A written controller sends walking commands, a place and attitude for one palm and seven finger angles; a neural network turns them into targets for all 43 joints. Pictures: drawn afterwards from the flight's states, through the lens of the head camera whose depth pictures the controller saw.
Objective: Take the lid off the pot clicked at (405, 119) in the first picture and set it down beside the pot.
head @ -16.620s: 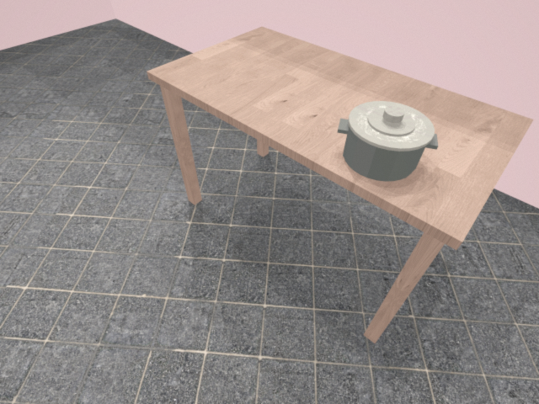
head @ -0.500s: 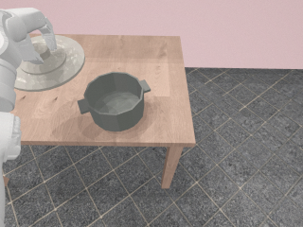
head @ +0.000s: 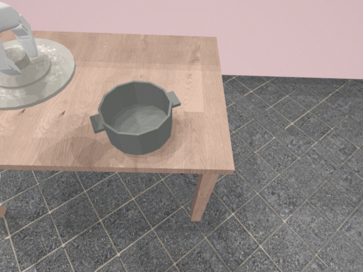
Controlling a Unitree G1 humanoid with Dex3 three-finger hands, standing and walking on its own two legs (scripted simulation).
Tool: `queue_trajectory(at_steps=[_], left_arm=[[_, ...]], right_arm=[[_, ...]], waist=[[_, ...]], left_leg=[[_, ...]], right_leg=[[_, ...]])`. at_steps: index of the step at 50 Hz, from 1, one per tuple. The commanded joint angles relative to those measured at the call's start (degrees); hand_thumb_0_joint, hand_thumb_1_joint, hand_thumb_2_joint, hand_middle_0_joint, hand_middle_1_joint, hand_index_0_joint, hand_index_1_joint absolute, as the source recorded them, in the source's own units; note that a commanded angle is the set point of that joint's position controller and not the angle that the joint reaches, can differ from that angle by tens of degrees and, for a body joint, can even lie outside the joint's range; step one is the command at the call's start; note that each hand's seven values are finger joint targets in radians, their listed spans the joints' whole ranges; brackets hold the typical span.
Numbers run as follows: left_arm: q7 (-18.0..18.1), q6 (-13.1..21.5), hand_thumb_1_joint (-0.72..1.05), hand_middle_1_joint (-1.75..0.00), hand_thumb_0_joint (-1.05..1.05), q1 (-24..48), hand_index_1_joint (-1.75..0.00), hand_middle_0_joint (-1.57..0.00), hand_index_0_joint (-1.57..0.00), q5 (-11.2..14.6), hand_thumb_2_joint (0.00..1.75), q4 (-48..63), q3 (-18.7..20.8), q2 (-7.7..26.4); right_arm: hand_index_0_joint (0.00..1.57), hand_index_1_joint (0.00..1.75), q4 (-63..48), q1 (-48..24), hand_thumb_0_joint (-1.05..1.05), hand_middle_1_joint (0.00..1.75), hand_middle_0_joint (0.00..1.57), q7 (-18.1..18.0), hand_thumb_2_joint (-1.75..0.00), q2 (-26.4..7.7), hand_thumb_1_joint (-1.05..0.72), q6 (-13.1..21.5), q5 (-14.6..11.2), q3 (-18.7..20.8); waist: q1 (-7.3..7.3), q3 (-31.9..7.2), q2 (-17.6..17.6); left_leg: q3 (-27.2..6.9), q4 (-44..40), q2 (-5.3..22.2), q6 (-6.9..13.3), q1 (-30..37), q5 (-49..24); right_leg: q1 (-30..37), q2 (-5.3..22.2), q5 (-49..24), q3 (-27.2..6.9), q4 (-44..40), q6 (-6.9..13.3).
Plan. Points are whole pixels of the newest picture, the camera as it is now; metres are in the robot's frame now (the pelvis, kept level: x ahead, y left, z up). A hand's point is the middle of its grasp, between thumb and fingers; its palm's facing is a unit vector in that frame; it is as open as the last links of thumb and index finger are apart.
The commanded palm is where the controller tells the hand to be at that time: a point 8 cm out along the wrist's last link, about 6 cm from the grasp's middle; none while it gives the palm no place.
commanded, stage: move the lid sideways beside the pot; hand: left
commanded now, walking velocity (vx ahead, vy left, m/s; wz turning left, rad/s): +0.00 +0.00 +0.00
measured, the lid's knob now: (14, 59) +0.50 +0.32 +0.19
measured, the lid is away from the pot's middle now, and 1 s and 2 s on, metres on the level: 0.21 0.22 0.22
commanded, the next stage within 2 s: lower the lid onto the table in 0.50 s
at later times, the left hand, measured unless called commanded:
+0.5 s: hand out of the picture +0.48 +0.32 +0.21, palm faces -0.36 -0.08 -0.93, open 7.5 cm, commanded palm +0.52 +0.33 +0.29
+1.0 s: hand (8, 62) +0.49 +0.33 +0.18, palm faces -0.39 -0.11 -0.91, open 7.5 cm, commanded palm +0.53 +0.33 +0.26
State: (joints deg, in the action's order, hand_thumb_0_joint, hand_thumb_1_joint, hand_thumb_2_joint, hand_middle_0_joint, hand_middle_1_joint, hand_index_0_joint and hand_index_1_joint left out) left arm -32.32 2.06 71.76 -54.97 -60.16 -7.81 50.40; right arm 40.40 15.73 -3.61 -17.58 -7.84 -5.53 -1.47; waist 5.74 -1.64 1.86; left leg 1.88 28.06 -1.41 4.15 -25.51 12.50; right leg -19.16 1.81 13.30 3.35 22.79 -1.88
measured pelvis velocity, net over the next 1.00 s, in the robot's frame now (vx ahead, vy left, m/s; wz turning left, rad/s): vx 0.00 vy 0.01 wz -0.02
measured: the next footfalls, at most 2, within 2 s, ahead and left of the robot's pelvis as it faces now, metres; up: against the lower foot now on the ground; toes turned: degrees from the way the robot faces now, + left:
none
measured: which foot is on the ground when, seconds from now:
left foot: down 0.00-1.00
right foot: down 0.00-1.00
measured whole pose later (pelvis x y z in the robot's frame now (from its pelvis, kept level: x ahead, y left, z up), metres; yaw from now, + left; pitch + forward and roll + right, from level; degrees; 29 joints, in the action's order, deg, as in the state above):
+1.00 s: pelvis +0.00 +0.01 -0.01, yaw -1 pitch +12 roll -3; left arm -32.3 3.2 73.4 -55.6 -64.7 -7.2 52.5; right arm 41.5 18.1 -4.2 -17.3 -7.5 -5.8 -1.8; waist 7.2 -1.9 1.6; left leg 2.3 32.2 -0.9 4.7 -29.8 14.8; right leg -22.8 1.4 14.3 2.8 25.0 -2.3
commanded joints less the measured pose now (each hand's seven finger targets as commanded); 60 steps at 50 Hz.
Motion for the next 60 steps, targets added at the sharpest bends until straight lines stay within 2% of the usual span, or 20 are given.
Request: queue_trajectory(at_steps=[1,4,5,9,11,13,14,18,24,26,29,30,34,37,39,41,48,50,55,60], left_arm=[[2.7,0.7,0.67,-1.08,0.00,32.0,-1.07,-0.88,-0.89,0.4,0.89,12.5,6.0,18.2],[2.4,0.8,0.67,-1.08,0.00,31.3,-1.07,-0.88,-0.89,0.7,0.89,12.0,4.8,17.3],[2.6,0.9,0.67,-1.08,0.00,32.8,-1.07,-0.88,-0.89,0.2,0.89,14.1,6.6,19.4],[1.8,0.8,0.67,-1.08,0.00,32.1,-1.07,-0.88,-0.89,1.2,0.89,14.1,3.5,15.3],[1.9,0.3,0.67,-1.08,0.00,31.3,-1.07,-0.88,-0.89,0.9,0.89,11.6,3.7,15.2],[2.1,0.6,0.67,-1.08,0.00,33.3,-1.07,-0.88,-0.89,0.8,0.89,14.0,6.1,19.2],[2.1,1.0,0.67,-1.08,0.00,32.7,-1.07,-0.88,-0.89,1.1,0.89,15.0,6.1,19.0],[2.1,0.8,0.67,-1.08,0.00,31.1,-1.07,-0.88,-0.89,0.7,0.89,10.5,6.2,20.1],[2.1,1.6,0.67,-1.08,0.00,32.5,-1.07,-0.88,-0.89,0.4,0.89,12.2,5.3,19.2],[2.3,1.4,0.67,-1.08,0.00,32.3,-1.07,-0.88,-0.89,0.0,0.89,10.9,7.6,22.2],[1.9,1.6,0.67,-1.08,0.00,32.7,-1.07,-0.88,-0.89,0.3,0.89,11.1,5.3,19.8],[2.2,1.4,0.67,-1.08,0.00,33.4,-1.07,-0.88,-0.89,-0.1,0.89,11.7,6.8,21.3],[1.7,0.5,0.67,-1.08,0.00,31.7,-1.07,-0.88,-0.89,0.0,0.89,7.8,3.7,16.9],[2.0,0.2,0.67,-1.08,0.00,31.9,-1.07,-0.88,-0.89,-0.3,0.89,7.0,4.3,18.0],[1.9,0.6,0.67,-1.08,0.00,33.9,-1.07,-0.88,-0.89,0.2,0.89,10.6,2.8,16.0],[2.7,0.8,0.67,-1.08,0.00,34.8,-1.07,-0.88,-0.89,-0.7,0.89,12.1,6.0,19.6],[2.8,1.2,0.67,-1.08,0.00,31.4,-1.07,-0.88,-0.89,-0.2,0.89,7.1,4.6,17.5],[3.1,1.8,0.67,-1.08,0.00,31.9,-1.07,-0.88,-0.89,-0.6,0.89,8.7,6.6,20.1],[3.5,2.6,0.67,-1.08,0.00,32.2,-1.07,-0.88,-0.89,-0.6,0.89,10.3,6.6,19.8],[3.6,3.3,0.67,-1.08,0.00,29.7,-1.07,-0.88,-0.89,-0.4,0.89,8.0,7.7,21.0]], right_arm=[[0.20,0.30,-3.7,3.8,0.00,0.30,0.20,-0.9,-0.90,-10.4,-0.90,0.5,-0.1,2.8],[0.20,0.30,-3.8,3.9,0.00,0.30,0.20,-1.1,-0.90,-10.4,-0.90,0.5,-0.5,2.7],[0.20,0.30,-3.4,4.0,0.00,0.30,0.20,-1.0,-0.90,-10.6,-0.90,0.3,-0.2,2.9],[0.20,0.30,-3.5,4.1,0.00,0.30,0.20,-1.0,-0.90,-10.3,-0.90,0.4,-0.4,3.0],[0.20,0.30,-2.7,4.9,0.00,0.30,0.20,-1.0,-0.90,-10.4,-0.90,0.3,-0.2,3.1],[0.20,0.30,-3.0,4.7,0.00,0.30,0.20,-1.1,-0.90,-10.6,-0.90,0.4,-0.2,2.9],[0.20,0.30,-3.3,4.4,0.00,0.30,0.20,-1.3,-0.90,-10.6,-0.90,0.6,-0.2,2.9],[0.20,0.30,-2.9,4.9,0.00,0.30,0.20,-1.4,-0.90,-10.6,-0.90,0.4,-0.4,2.5],[0.20,0.30,-3.4,5.1,0.00,0.30,0.20,-1.8,-0.90,-10.4,-0.90,0.8,-0.4,2.3],[0.20,0.30,-3.3,5.7,0.00,0.30,0.20,-1.6,-0.90,-10.7,-0.90,0.6,-0.3,2.3],[0.20,0.30,-3.3,5.5,0.00,0.30,0.20,-1.8,-0.90,-10.7,-0.90,0.6,-0.6,2.3],[0.20,0.30,-3.2,5.8,0.00,0.30,0.20,-1.6,-0.90,-10.8,-0.90,0.5,-0.3,2.5],[0.20,0.30,-2.9,6.4,0.00,0.30,0.20,-1.4,-0.90,-10.7,-0.90,0.9,-0.6,2.6],[0.20,0.30,-2.4,7.2,0.00,0.30,0.20,-1.3,-0.90,-10.8,-0.90,0.7,-0.5,2.7],[0.20,0.30,-2.5,6.8,0.00,0.30,0.20,-1.4,-0.90,-10.8,-0.90,0.8,-0.5,2.9],[0.20,0.30,-2.5,7.8,0.00,0.30,0.20,-1.5,-0.90,-10.8,-0.90,1.0,0.0,3.0],[0.20,0.30,-2.0,8.2,0.00,0.30,0.20,-1.4,-0.90,-10.9,-0.90,1.1,-0.2,3.0],[0.20,0.30,-2.1,8.1,0.00,0.30,0.20,-1.4,-0.90,-11.1,-0.90,0.8,-0.1,2.9],[0.20,0.30,-2.4,8.4,0.00,0.30,0.20,-1.9,-0.90,-10.9,-0.90,1.0,0.0,3.1],[0.20,0.30,-2.2,8.8,0.00,0.30,0.20,-1.9,-0.90,-11.1,-0.90,0.8,0.0,3.0]], waist=[[0.30,-26.0,6.2],[0.42,-25.9,7.7],[0.22,-27.1,7.9],[0.64,-26.6,9.0],[1.27,-25.2,6.8],[0.59,-27.1,6.7],[0.31,-28.3,7.8],[0.86,-25.1,5.0],[0.72,-26.7,9.3],[0.65,-27.2,6.3],[0.77,-26.6,7.5],[0.75,-27.2,7.6],[1.27,-25.6,7.6],[1.74,-25.4,5.7],[1.56,-27.0,9.2],[1.48,-30.0,9.7],[1.84,-25.0,7.9],[1.29,-26.6,6.9],[1.59,-28.6,10.1],[1.46,-27.5,7.4]], left_leg=[[-4.3,1.5,1.3,0.8,25.3,-26.6],[-4.3,1.7,1.4,0.7,25.7,-28.8],[-4.6,2.2,1.7,0.7,26.8,-29.1],[-4.8,2.4,1.7,0.7,27.9,-31.6],[-4.5,2.6,1.5,1.0,27.0,-28.1],[-4.4,2.3,1.2,1.2,25.8,-25.8],[-4.4,2.7,1.5,1.1,26.8,-29.0],[-3.4,2.3,1.1,1.2,22.3,-22.2],[-4.4,2.8,1.8,0.7,25.8,-28.8],[-4.0,3.0,1.4,1.0,23.5,-25.5],[-3.9,2.8,1.8,0.8,23.8,-27.6],[-4.1,3.4,1.9,0.8,24.7,-28.2],[-4.4,3.4,1.9,0.6,24.6,-28.6],[-4.0,3.7,1.7,0.9,23.3,-25.8],[-4.4,3.7,2.1,0.5,25.7,-29.5],[-5.2,4.6,2.1,0.4,28.2,-32.1],[-4.4,4.4,1.8,0.5,23.8,-25.3],[-4.6,4.6,2.0,0.4,23.4,-26.2],[-4.6,5.4,2.2,0.3,25.4,-28.8],[-4.3,5.9,2.2,0.5,23.1,-27.1]], right_leg=[[-1.9,-4.1,-14.3,1.0,-0.7,3.1],[-2.5,-4.0,-14.9,1.1,-0.7,3.2],[-2.5,-4.2,-14.7,1.1,-0.5,3.0],[-4.1,-4.2,-14.8,1.4,-0.8,3.0],[-5.1,-4.6,-12.9,1.5,-0.9,2.8],[-2.4,-4.4,-13.7,1.2,-0.7,3.0],[-2.4,-4.1,-15.3,1.2,-0.3,3.1],[-1.6,-4.2,-13.8,1.1,-0.4,2.8],[-3.5,-4.4,-14.2,1.4,0.1,3.1],[-1.6,-4.4,-14.3,1.1,0.4,2.8],[-2.3,-4.2,-15.3,1.3,0.5,3.0],[-2.6,-4.5,-15.1,1.2,0.6,2.8],[-5.0,-4.6,-14.0,1.6,0.6,3.0],[-4.8,-4.8,-13.6,1.5,0.7,2.7],[-5.9,-4.6,-14.1,1.6,0.8,3.0],[-5.9,-5.1,-13.8,1.4,1.2,2.9],[-7.5,-5.0,-11.5,1.6,1.1,2.9],[-6.1,-5.0,-12.6,1.5,1.7,3.0],[-7.1,-5.0,-13.1,1.2,2.1,2.9],[-6.9,-5.2,-13.2,1.2,2.5,2.8]])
